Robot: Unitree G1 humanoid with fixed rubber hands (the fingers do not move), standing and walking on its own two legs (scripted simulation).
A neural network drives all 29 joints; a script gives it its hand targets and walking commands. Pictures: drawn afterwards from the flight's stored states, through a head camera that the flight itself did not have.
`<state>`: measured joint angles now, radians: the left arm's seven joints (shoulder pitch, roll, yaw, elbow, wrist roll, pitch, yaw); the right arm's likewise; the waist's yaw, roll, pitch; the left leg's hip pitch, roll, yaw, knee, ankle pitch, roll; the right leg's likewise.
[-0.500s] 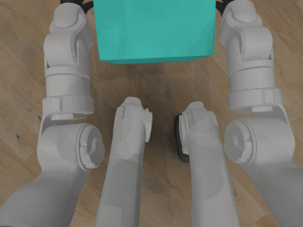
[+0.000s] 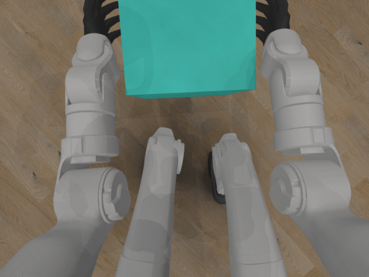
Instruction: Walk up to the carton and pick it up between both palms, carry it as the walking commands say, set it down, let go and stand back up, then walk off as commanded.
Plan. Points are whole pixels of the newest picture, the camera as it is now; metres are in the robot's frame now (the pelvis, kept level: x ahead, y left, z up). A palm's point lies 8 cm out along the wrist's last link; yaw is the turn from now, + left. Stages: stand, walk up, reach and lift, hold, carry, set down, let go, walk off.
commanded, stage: reach and lift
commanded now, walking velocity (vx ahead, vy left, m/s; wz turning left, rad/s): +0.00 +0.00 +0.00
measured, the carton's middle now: (185, 47) +0.52 +0.05 -0.15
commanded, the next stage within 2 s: none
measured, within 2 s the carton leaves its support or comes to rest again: neither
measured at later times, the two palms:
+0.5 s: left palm (82, 33) +0.48 +0.19 +0.00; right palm (297, 29) +0.50 -0.10 +0.00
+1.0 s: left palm (53, 22) +0.45 +0.18 +0.08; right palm (336, 15) +0.48 -0.11 +0.07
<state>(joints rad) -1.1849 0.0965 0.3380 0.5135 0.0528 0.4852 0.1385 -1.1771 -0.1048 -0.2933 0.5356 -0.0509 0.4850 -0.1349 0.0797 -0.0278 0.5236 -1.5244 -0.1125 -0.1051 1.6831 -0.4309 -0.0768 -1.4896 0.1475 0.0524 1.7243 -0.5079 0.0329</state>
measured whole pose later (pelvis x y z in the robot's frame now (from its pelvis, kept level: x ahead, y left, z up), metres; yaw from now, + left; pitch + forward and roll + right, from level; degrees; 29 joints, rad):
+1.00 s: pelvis +0.01 -0.01 +0.12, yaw +1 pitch +5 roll +0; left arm -0.95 0.02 0.32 0.49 0.09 0.46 0.14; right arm -0.93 -0.03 -0.28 0.52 -0.08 0.45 -0.11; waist 0.08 -0.03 0.52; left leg -0.96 -0.10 -0.14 1.21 -0.33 -0.07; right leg -0.93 0.13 0.09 1.25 -0.40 0.01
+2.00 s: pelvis +0.15 +0.01 +0.24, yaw +0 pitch +2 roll +0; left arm -0.28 -0.16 0.26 0.39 0.23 0.57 0.09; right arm -0.27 0.15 -0.21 0.45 -0.21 0.55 -0.08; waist 0.08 -0.01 -0.09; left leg -0.32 -0.06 -0.13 0.52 -0.24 -0.01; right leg -0.28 0.08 0.15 0.54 -0.29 -0.01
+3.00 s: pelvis +0.13 +0.01 +0.24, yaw +0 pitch -6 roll +0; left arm -0.38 -0.19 0.28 0.43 0.30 0.72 0.12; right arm -0.36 0.13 -0.26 0.47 -0.27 0.72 -0.05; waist 0.01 -0.02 -0.05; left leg -0.16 -0.06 -0.12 0.50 -0.22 0.00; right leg -0.13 0.06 0.14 0.51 -0.27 0.00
